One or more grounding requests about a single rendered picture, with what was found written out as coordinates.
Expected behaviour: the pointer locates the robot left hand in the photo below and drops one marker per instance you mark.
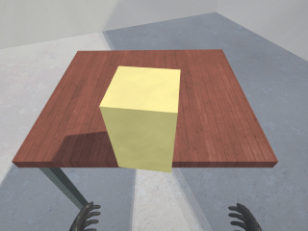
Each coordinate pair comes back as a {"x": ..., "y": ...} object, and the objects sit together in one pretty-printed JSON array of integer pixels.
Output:
[{"x": 81, "y": 222}]

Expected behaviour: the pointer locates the table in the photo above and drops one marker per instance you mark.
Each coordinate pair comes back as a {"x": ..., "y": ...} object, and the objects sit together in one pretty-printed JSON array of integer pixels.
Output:
[{"x": 215, "y": 128}]

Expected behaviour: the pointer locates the carton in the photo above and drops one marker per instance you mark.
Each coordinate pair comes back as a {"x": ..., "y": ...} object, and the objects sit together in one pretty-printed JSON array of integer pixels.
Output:
[{"x": 140, "y": 110}]

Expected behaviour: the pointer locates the robot right hand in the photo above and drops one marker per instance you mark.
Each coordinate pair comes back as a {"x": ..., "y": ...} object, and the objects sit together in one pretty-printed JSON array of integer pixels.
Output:
[{"x": 249, "y": 221}]

